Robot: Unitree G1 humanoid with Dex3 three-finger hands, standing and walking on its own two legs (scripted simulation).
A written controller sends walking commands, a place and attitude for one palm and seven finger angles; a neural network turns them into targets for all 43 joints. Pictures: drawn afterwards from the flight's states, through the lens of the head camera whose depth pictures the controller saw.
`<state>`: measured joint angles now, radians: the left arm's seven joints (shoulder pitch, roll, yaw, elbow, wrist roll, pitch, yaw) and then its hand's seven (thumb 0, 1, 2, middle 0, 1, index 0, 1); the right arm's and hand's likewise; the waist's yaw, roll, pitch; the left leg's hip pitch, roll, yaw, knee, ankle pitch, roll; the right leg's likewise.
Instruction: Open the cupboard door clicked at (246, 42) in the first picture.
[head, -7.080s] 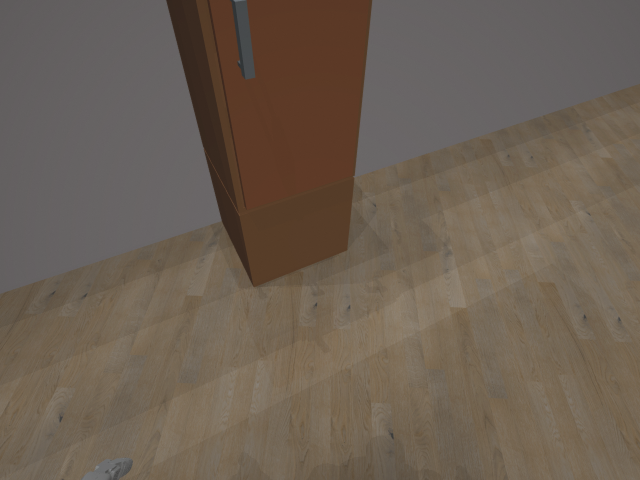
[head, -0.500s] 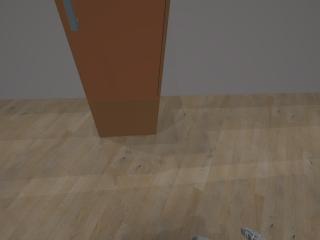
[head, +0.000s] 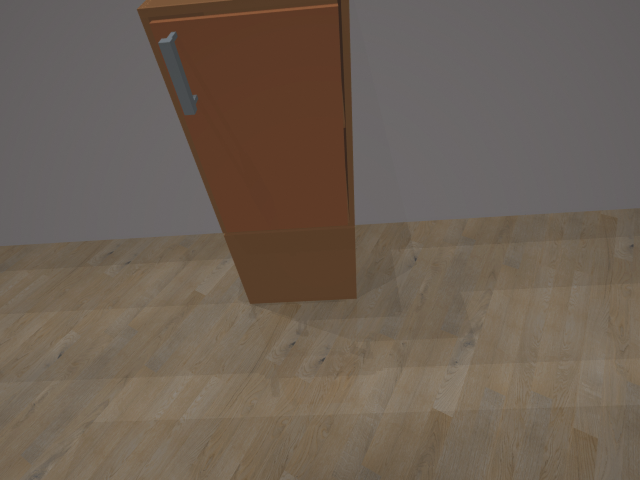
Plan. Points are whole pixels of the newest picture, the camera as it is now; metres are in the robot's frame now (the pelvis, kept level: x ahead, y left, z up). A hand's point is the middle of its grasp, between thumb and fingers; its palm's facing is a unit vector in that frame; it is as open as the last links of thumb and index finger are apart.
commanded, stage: take the last steps up to it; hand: left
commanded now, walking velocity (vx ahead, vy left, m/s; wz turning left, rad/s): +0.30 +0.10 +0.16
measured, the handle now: (181, 74) +0.83 +0.32 +0.15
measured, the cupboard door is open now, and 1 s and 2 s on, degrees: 0 0 0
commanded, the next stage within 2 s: come to a stop and stand still in 0.92 s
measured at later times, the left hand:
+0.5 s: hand out of the picture -0.07 +0.24 -0.18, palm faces +0.21 -0.97 -0.14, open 7.4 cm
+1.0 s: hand (170, 369) +0.34 +0.31 -0.18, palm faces -0.01 -0.99 -0.16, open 7.4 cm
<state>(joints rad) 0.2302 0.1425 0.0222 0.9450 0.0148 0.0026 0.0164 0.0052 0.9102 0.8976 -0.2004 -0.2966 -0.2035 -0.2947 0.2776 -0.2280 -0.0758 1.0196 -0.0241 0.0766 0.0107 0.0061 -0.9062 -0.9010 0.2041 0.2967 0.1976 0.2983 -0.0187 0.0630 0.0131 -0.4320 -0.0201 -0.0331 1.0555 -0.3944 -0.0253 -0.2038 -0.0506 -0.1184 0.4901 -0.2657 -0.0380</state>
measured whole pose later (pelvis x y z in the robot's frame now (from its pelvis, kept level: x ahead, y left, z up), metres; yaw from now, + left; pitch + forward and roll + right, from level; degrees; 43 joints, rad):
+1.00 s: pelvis +0.24 +0.14 -0.01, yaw +2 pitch +0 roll -1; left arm 0.11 0.16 0.04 1.01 0.02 0.01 -0.01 0.01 0.92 0.90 -0.19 -0.30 -0.20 -0.29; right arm 0.51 -0.07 0.00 1.17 -0.02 -0.05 -0.04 0.00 -0.91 -0.90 0.20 0.30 0.20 0.30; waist -0.07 0.01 0.07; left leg 0.10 -0.02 0.18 0.34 -0.43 0.04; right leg -0.51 -0.02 -0.13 0.73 -0.22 -0.05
